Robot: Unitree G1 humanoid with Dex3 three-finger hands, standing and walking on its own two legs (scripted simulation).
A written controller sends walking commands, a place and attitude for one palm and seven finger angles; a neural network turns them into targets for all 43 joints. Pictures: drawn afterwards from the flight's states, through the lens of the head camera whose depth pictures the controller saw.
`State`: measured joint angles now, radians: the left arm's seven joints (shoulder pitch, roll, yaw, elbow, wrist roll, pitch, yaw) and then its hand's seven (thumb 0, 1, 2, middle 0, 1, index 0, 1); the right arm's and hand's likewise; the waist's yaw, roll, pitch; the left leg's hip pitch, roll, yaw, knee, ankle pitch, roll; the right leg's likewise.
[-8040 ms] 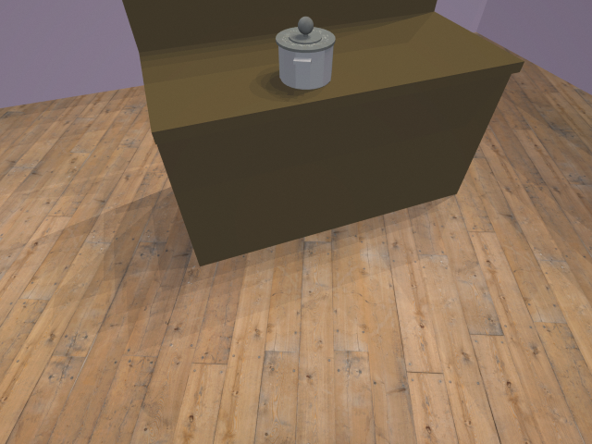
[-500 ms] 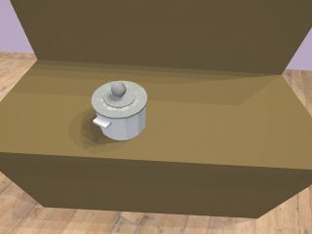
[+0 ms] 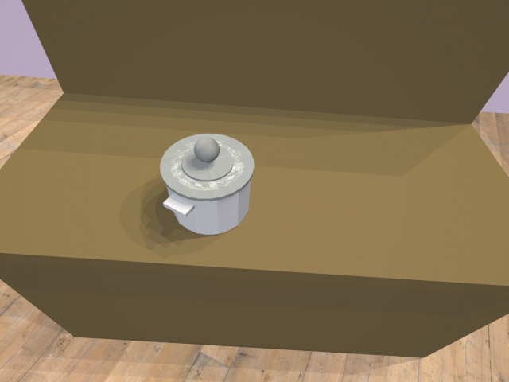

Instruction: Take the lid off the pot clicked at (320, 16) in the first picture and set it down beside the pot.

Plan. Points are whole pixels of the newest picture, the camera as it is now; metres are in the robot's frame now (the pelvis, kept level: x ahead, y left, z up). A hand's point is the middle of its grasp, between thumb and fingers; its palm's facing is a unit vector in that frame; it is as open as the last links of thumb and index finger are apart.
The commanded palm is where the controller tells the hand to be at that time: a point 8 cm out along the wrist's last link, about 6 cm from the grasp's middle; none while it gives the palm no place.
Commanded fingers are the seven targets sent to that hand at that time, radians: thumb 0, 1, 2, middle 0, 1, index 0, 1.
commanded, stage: look again from close up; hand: left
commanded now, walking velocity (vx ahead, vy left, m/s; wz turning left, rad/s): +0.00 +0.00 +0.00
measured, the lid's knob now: (206, 149) +0.50 +0.13 +0.07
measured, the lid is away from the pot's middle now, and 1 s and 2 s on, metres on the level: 0.00 0.00 0.00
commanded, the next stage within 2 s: lift the closed hand beside the body in 0.66 s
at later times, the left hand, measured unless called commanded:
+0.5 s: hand out of the picture +0.00 +0.18 -0.18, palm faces +0.01 -0.99 -0.16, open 7.4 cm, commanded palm none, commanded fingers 0.00 0.90 0.90 -0.20 -0.30 -0.20 -0.30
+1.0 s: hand (119, 380) +0.14 +0.22 -0.09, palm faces +0.13 -0.94 -0.31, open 6.2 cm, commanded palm +0.09 +0.26 -0.05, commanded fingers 0.00 0.90 0.90 -0.77 -0.92 -0.77 -0.92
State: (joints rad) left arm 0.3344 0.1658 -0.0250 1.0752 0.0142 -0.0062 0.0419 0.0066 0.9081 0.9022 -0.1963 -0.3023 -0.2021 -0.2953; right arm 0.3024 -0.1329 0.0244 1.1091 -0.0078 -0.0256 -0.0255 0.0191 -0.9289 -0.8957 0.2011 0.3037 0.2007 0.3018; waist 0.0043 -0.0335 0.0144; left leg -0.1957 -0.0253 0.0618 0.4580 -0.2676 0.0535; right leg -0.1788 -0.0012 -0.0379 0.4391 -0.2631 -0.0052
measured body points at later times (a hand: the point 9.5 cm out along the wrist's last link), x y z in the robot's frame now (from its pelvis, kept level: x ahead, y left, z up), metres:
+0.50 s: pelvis +0.01 +0.02 +0.00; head +0.02 +0.04 +0.45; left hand +0.00 +0.24 -0.17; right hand +0.01 -0.20 -0.15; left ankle -0.01 +0.08 -0.74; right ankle -0.02 -0.12 -0.74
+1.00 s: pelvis -0.01 +0.03 +0.00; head +0.03 +0.02 +0.45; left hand +0.13 +0.27 -0.07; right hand +0.10 -0.22 -0.13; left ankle -0.01 +0.08 -0.74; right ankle -0.02 -0.12 -0.74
